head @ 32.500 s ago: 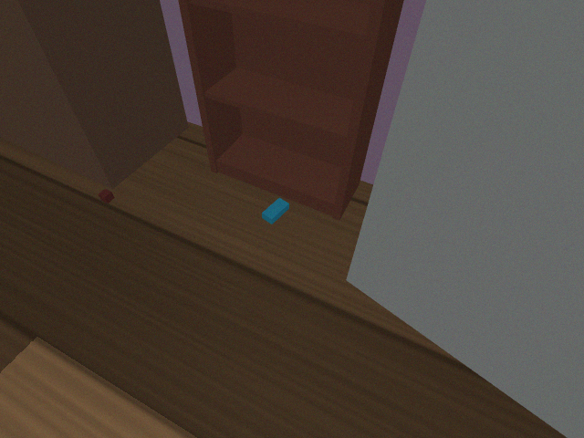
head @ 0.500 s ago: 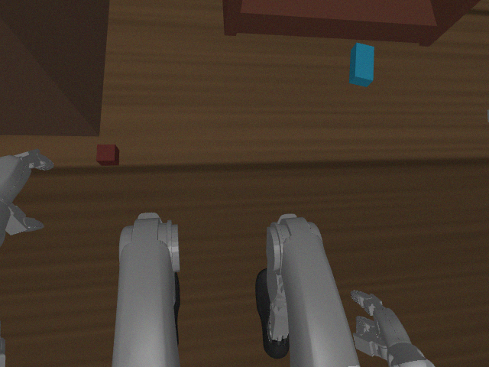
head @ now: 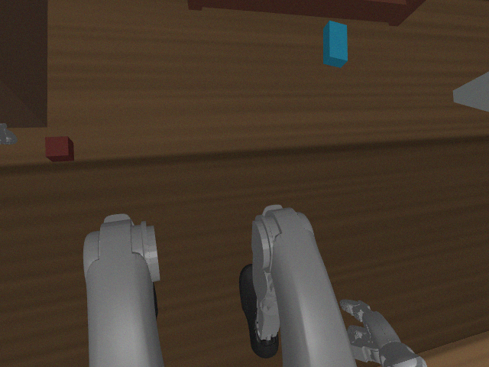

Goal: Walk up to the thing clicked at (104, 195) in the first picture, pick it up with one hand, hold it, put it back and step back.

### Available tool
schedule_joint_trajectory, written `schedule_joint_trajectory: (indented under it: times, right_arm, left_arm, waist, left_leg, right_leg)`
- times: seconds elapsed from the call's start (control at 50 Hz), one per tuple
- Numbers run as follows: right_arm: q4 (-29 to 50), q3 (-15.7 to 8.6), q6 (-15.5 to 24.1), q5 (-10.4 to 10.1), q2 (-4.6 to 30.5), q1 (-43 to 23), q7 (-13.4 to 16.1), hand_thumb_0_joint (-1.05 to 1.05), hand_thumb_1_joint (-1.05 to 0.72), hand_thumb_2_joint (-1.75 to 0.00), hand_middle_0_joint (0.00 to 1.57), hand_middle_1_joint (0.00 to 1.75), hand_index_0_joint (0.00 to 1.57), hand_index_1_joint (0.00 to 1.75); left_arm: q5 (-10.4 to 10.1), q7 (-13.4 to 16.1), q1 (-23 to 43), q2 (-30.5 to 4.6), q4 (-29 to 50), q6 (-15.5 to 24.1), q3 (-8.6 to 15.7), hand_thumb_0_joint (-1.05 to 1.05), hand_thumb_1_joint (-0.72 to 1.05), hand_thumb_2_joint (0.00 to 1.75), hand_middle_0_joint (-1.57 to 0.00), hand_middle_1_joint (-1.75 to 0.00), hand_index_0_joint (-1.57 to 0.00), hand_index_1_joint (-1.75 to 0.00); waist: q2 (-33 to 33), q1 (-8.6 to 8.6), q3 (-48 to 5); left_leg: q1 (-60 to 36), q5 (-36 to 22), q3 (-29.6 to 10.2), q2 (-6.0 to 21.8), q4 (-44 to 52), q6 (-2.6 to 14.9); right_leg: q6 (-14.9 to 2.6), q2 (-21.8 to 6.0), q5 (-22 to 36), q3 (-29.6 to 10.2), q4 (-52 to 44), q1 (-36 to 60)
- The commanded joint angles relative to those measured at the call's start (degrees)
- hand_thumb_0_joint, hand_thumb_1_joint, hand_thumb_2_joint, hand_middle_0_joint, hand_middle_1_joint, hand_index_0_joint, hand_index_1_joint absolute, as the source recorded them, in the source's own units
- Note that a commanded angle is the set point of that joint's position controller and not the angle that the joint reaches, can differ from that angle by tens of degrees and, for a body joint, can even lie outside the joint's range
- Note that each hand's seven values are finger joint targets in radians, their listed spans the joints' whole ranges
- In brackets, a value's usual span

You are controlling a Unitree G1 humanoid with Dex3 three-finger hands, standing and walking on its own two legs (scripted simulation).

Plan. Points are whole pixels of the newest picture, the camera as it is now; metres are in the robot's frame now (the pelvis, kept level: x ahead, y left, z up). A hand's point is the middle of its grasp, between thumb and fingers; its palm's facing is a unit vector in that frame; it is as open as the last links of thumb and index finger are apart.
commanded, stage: rise first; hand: left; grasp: from above
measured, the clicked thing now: (60, 149) +0.49 +0.33 -0.32
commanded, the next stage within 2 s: none
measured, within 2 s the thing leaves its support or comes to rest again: neither
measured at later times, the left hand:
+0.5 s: hand out of the picture +0.41 +0.38 -0.18, palm faces -0.45 -0.10 -0.89, open 10.9 cm
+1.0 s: hand (3, 160) +0.42 +0.37 -0.19, palm faces -0.45 -0.10 -0.89, open 10.2 cm
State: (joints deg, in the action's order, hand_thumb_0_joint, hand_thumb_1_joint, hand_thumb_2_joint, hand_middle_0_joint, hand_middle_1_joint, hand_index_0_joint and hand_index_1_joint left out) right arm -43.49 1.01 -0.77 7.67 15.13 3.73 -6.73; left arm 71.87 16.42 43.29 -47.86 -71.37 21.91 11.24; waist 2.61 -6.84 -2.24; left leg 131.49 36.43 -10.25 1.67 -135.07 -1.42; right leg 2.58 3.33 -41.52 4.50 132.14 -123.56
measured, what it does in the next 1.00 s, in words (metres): stands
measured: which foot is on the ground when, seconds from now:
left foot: down 0.00-1.00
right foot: down 0.00-1.00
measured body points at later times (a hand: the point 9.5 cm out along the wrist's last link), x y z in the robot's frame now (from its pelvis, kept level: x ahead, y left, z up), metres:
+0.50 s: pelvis +0.01 +0.00 -0.02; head +0.24 +0.09 +0.35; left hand +0.43 +0.38 -0.13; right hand +0.11 -0.28 -0.13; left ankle +0.09 +0.14 -0.31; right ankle +0.09 -0.13 -0.31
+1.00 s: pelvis +0.00 +0.00 -0.02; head +0.24 +0.10 +0.35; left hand +0.44 +0.37 -0.14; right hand +0.10 -0.27 -0.13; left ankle +0.09 +0.14 -0.31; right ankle +0.09 -0.13 -0.31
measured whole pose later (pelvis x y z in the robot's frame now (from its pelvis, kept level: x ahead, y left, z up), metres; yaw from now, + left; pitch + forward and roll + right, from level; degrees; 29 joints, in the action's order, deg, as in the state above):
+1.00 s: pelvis +0.00 +0.00 -0.02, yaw -3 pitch +31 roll -10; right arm -43.4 5.3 -0.9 10.3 14.7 3.2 -7.9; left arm 74.6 20.3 49.3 -52.6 -79.9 21.4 11.1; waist 4.1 -10.4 0.1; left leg 134.7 37.8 -12.7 1.9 -140.6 -1.7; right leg 3.1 4.7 -41.8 6.0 136.1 -126.4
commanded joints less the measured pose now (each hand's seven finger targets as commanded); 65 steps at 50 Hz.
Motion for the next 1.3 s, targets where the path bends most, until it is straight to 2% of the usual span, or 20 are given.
schedule_joint_trajectory:
  times: [0.0,0.1,0.14,0.42,0.5,0.54,0.6,0.62,0.86,0.88,0.92,0.94,1.0,1.04,1.06,1.1,1.12,1.18,1.2,1.28]
  right_arm:
    - [1.36,-3.98,-0.24,0.48,13.83,9.48,0.50,0.00,-0.90,-0.90,0.20,0.30,0.20,0.30]
    - [1.22,-3.31,-0.66,1.42,13.52,9.05,0.27,0.00,-0.90,-0.90,0.20,0.30,0.20,0.30]
    - [1.17,-3.17,-0.64,1.61,13.79,9.02,0.29,0.00,-0.90,-0.90,0.20,0.30,0.20,0.30]
    - [0.70,-1.79,-0.90,2.82,14.07,8.59,0.11,0.00,-0.90,-0.90,0.20,0.30,0.20,0.30]
    - [0.77,-1.47,-0.84,2.85,14.08,8.80,0.08,0.00,-0.90,-0.90,0.20,0.30,0.20,0.30]
    - [1.02,-1.47,-0.79,2.53,14.16,8.67,0.02,0.00,-0.90,-0.90,0.20,0.30,0.20,0.30]
    - [1.11,-1.51,-0.64,2.54,14.52,8.94,0.04,0.00,-0.90,-0.90,0.20,0.30,0.20,0.30]
    - [0.84,-1.14,-0.66,2.61,14.31,8.91,-0.02,0.00,-0.90,-0.90,0.20,0.30,0.20,0.30]
    - [0.92,-0.34,-0.25,2.61,14.55,9.60,-0.32,0.00,-0.90,-0.90,0.20,0.30,0.20,0.30]
    - [0.74,-0.32,-0.26,2.53,14.62,9.52,-0.30,0.00,-0.90,-0.90,0.20,0.30,0.20,0.30]
    - [1.07,-0.38,-0.01,2.44,14.74,9.69,-0.28,0.00,-0.90,-0.90,0.20,0.30,0.20,0.30]
    - [0.84,-0.15,0.07,2.51,14.58,9.72,-0.31,0.00,-0.90,-0.90,0.20,0.30,0.20,0.30]
    - [1.08,0.06,0.21,2.67,14.76,9.92,-0.26,0.00,-0.90,-0.90,0.20,0.30,0.20,0.30]
    - [0.94,0.26,0.40,2.50,14.49,9.59,-0.32,0.00,-0.91,-0.90,0.20,0.30,0.20,0.30]
    - [1.14,0.11,0.46,2.48,14.71,9.73,-0.34,0.00,-0.90,-0.90,0.20,0.30,0.20,0.30]
    - [1.11,0.33,0.56,2.45,14.86,9.59,-0.24,0.00,-0.91,-0.90,0.20,0.30,0.20,0.30]
    - [1.34,0.38,0.70,2.52,14.75,9.40,-0.26,0.00,-0.91,-0.90,0.20,0.30,0.20,0.30]
    - [1.14,0.51,0.69,2.72,14.97,9.89,-0.27,0.00,-0.91,-0.90,0.20,0.30,0.20,0.30]
    - [1.03,0.61,0.72,2.69,14.79,9.94,-0.36,0.00,-0.90,-0.90,0.20,0.30,0.20,0.30]
    - [1.50,0.17,0.67,2.47,15.01,10.05,-0.58,0.00,-0.91,-0.90,0.20,0.30,0.20,0.30]
  left_arm:
    - [0.21,3.09,13.79,-19.70,6.80,0.93,3.82,0.00,-0.06,0.61,-0.51,-0.54,-0.51,-0.55]
    - [0.32,3.66,14.64,-19.31,5.11,1.82,3.43,0.00,-0.04,0.58,-0.51,-0.56,-0.52,-0.55]
    - [0.57,4.15,14.89,-21.10,4.73,1.92,4.51,0.00,-0.04,0.58,-0.51,-0.57,-0.52,-0.56]
    - [0.87,5.55,17.63,-22.09,2.84,0.79,3.97,0.00,-0.02,0.56,-0.52,-0.55,-0.54,-0.54]
    - [0.95,5.39,18.03,-22.31,2.35,0.48,3.77,0.00,0.00,0.54,-0.54,-0.54,-0.55,-0.52]
    - [0.90,5.25,17.22,-22.30,1.24,0.20,3.70,0.00,-0.07,0.62,-0.55,-0.52,-0.52,-0.54]
    - [0.33,5.41,18.17,-21.90,2.50,0.06,3.65,0.00,0.01,0.54,-0.56,-0.52,-0.57,-0.51]
    - [0.96,5.28,17.72,-22.16,1.96,-0.02,3.27,0.00,0.00,0.55,-0.58,-0.50,-0.57,-0.51]
    - [1.17,6.06,20.25,-21.83,0.21,0.16,2.63,0.00,0.06,0.50,-0.62,-0.46,-0.62,-0.47]
    - [1.51,6.13,19.33,-21.71,-0.49,-0.09,2.58,0.00,0.06,0.50,-0.62,-0.47,-0.62,-0.47]
    - [1.29,6.27,20.65,-22.16,0.07,-0.17,2.67,0.00,0.06,0.50,-0.62,-0.46,-0.62,-0.46]
    - [1.76,6.06,20.67,-21.48,-1.25,-0.39,1.58,0.00,0.08,0.49,-0.63,-0.46,-0.63,-0.46]
    - [1.45,6.70,21.64,-23.31,-0.47,-0.31,2.95,0.00,0.10,0.46,-0.65,-0.44,-0.66,-0.44]
    - [1.63,6.74,20.55,-22.13,-2.31,-0.79,2.11,0.00,0.09,0.47,-0.66,-0.43,-0.65,-0.44]
    - [1.74,6.75,22.11,-21.92,-1.35,-0.69,1.80,0.00,0.10,0.47,-0.65,-0.44,-0.65,-0.44]
    - [1.85,6.89,21.26,-23.57,-2.65,-1.05,2.72,0.00,0.10,0.47,-0.66,-0.44,-0.66,-0.44]
    - [1.60,6.95,21.35,-22.97,-3.16,-1.11,2.40,0.00,0.11,0.46,-0.67,-0.43,-0.67,-0.43]
    - [1.77,6.98,21.92,-23.93,-0.55,-1.27,3.09,0.00,0.11,0.46,-0.68,-0.41,-0.68,-0.41]
    - [2.07,6.68,21.92,-23.03,-0.77,-1.43,2.00,0.00,0.12,0.45,-0.67,-0.41,-0.67,-0.42]
    - [1.15,6.28,21.42,-23.74,0.28,-1.60,3.14,0.00,0.13,0.44,-0.68,-0.42,-0.68,-0.41]
  waist:
    - [-16.92,1.32,-38.72]
    - [-16.49,0.64,-37.48]
    - [-15.87,0.65,-38.20]
    - [-18.76,-0.43,-37.22]
    - [-19.18,-0.75,-36.99]
    - [-18.68,-0.58,-36.07]
    - [-18.93,-0.85,-36.81]
    - [-20.19,-0.74,-36.40]
    - [-19.59,-2.52,-35.32]
    - [-20.01,-1.99,-35.35]
    - [-19.97,-2.57,-35.52]
    - [-19.84,-3.19,-34.75]
    - [-19.90,-2.78,-35.57]
    - [-20.28,-2.66,-34.66]
    - [-20.36,-3.40,-34.86]
    - [-20.65,-2.66,-34.21]
    - [-20.35,-3.03,-33.57]
    - [-21.60,-2.73,-36.28]
    - [-22.26,-3.00,-36.57]
    - [-23.04,-2.68,-36.69]
  left_leg:
    - [-35.13,-8.83,6.22,-0.33,12.20,2.69]
    - [-32.88,-9.26,6.60,-0.22,10.27,2.98]
    - [-32.46,-9.28,6.27,-0.12,9.89,3.04]
    - [-31.21,-8.16,5.91,0.09,8.25,2.91]
    - [-30.59,-7.41,5.70,0.07,8.51,2.74]
    - [-30.24,-6.94,5.53,0.11,8.45,2.77]
    - [-30.89,-7.46,5.38,0.16,8.41,2.71]
    - [-30.90,-7.66,5.44,0.02,8.54,2.63]
    - [-30.16,-8.04,5.06,0.22,7.77,2.67]
    - [-30.44,-8.00,5.18,0.14,7.88,2.67]
    - [-30.82,-8.06,4.96,0.29,7.60,2.71]
    - [-30.05,-7.45,4.88,0.24,7.61,2.69]
    - [-29.11,-6.82,5.14,0.16,7.40,2.67]
    - [-29.35,-6.75,5.09,0.09,7.73,2.55]
    - [-29.81,-6.11,4.73,0.24,7.91,2.46]
    - [-29.44,-5.56,4.89,0.10,8.02,2.50]
    - [-28.25,-5.11,5.03,0.11,7.81,2.48]
    - [-30.82,-8.28,5.11,0.13,7.24,2.58]
    - [-31.29,-8.99,5.02,0.19,7.19,2.51]
    - [-31.55,-8.12,4.49,0.22,8.48,2.23]
  right_leg:
    - [-4.41,1.27,11.70,5.03,-13.06,11.20]
    - [-4.03,1.52,12.23,4.99,-12.82,11.65]
    - [-4.00,1.70,12.56,5.22,-12.59,12.16]
    - [-4.08,2.00,12.01,5.67,-10.77,10.62]
    - [-4.22,2.12,11.68,6.02,-10.47,10.43]
    - [-4.31,2.16,11.23,6.04,-10.51,9.83]
    - [-4.18,2.06,11.98,6.20,-10.32,10.01]
    - [-4.30,2.14,11.94,6.21,-10.04,10.08]
    - [-4.04,2.14,12.79,6.56,-10.12,9.95]
    - [-4.09,2.19,12.67,6.44,-10.22,9.94]
    - [-4.03,2.09,12.78,6.55,-10.08,9.77]
    - [-4.09,2.22,12.41,6.57,-10.14,9.43]
    - [-3.95,2.20,12.14,6.45,-10.45,10.74]
    - [-4.22,2.21,11.79,6.54,-9.96,9.63]
    - [-4.27,2.23,11.38,6.89,-9.80,9.06]
    - [-4.27,2.18,10.80,6.73,-9.99,9.11]
    - [-4.23,2.13,10.68,6.65,-10.02,9.27]
    - [-4.04,2.07,13.19,6.56,-9.61,10.40]
    - [-4.05,2.14,13.81,6.66,-9.32,10.30]
    - [-4.31,2.00,13.15,7.10,-8.98,9.72]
